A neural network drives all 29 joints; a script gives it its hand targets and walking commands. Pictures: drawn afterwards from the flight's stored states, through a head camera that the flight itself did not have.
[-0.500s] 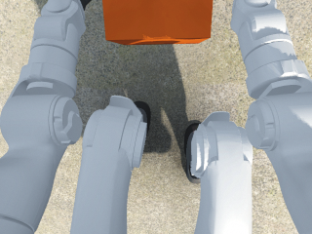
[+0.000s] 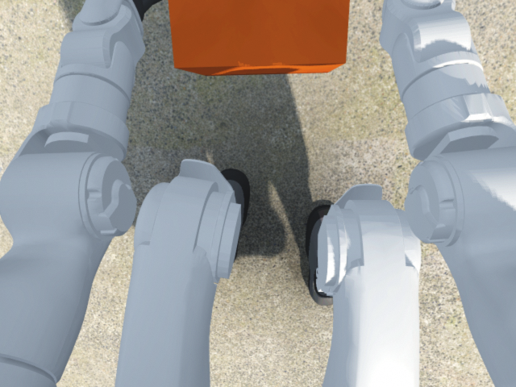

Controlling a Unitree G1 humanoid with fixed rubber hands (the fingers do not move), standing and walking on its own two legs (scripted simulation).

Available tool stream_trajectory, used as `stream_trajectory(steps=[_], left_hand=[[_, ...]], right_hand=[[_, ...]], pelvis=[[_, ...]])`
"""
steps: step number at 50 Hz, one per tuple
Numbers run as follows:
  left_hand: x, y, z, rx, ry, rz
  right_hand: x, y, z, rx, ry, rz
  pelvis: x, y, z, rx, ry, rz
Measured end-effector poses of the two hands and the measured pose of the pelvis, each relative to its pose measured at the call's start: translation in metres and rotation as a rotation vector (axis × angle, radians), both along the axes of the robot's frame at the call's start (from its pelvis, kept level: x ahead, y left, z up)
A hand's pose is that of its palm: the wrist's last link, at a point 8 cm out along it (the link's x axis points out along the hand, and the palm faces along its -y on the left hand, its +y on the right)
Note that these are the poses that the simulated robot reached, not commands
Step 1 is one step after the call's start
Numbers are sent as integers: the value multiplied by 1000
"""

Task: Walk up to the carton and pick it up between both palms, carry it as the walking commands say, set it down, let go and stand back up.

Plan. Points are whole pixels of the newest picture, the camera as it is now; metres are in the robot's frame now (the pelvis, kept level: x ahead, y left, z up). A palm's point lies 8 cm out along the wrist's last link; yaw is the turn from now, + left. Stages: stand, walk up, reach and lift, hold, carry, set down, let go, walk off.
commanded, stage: set down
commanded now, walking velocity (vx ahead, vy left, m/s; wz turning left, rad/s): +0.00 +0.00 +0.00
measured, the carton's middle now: out of the picture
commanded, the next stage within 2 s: none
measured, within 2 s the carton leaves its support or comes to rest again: neither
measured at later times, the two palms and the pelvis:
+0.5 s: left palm out of the picture +0.52 +0.23 -0.20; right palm out of the picture +0.57 -0.11 -0.19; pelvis +0.00 +0.01 +0.00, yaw -2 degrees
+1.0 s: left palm out of the picture +0.53 +0.26 -0.15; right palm out of the picture +0.59 -0.12 -0.14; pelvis -0.01 +0.02 +0.01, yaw -2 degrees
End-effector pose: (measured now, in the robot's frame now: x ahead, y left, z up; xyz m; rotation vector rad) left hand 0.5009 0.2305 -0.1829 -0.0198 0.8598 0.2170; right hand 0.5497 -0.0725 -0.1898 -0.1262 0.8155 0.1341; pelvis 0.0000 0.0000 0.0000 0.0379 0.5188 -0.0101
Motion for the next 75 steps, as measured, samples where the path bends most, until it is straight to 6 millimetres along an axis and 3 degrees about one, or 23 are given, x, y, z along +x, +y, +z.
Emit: stream_trajectory(steps=[16,23,29,34,38,43,51,56,62,69,75], left_hand=[[4,1,-3,-9,-15,30],[20,2,-8,7,-44,43],[22,9,-17,28,-27,19],[18,23,-13,35,-47,56],[13,31,-11,32,-51,87],[10,36,-6,34,-60,102],[29,26,40,-13,-175,86],[29,24,59,-21,-184,93],[21,37,79,25,-165,97],[23,48,129,44,-207,88],[34,48,177,32,-227,78]], right_hand=[[6,-3,-1,34,-24,-3],[20,-26,-1,-21,-56,-40],[14,-41,-16,-29,-14,-67],[8,-35,-29,-18,-11,-50],[9,-23,-24,-1,-46,-30],[21,-25,-1,-10,-118,-56],[36,-44,55,-84,-171,-75],[38,-35,77,-72,-139,-56],[40,-21,96,-40,-142,-59],[40,-29,127,-59,-164,-90],[40,-41,171,-64,-153,-92]], pelvis=[[-1,8,1,-7,15,-2],[2,13,-2,-9,35,-17],[4,17,-4,-17,52,-34],[5,19,-5,-16,57,-34],[2,21,-7,-16,47,-28],[-2,22,-8,-16,33,-24],[-12,22,8,-24,12,-18],[-12,18,25,-31,9,-20],[-9,17,47,-43,9,-12],[-7,18,74,-55,2,2],[-9,18,107,-57,2,-2]])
